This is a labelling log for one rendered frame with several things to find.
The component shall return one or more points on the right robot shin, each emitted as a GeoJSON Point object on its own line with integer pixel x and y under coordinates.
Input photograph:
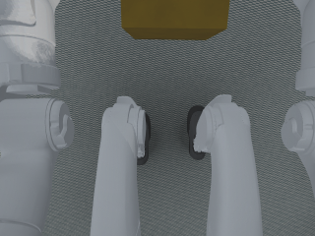
{"type": "Point", "coordinates": [223, 98]}

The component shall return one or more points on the left robot forearm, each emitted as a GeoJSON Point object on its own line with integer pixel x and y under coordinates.
{"type": "Point", "coordinates": [27, 48]}

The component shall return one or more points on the carton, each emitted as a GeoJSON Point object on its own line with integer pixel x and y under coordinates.
{"type": "Point", "coordinates": [174, 19]}

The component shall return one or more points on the right robot forearm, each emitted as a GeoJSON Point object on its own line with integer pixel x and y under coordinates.
{"type": "Point", "coordinates": [305, 77]}

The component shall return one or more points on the right robot thigh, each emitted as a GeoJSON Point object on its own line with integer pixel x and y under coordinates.
{"type": "Point", "coordinates": [234, 204]}

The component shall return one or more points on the robot right upper arm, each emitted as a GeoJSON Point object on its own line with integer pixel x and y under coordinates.
{"type": "Point", "coordinates": [298, 135]}

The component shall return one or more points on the robot left upper arm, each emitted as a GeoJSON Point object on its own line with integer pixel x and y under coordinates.
{"type": "Point", "coordinates": [32, 133]}

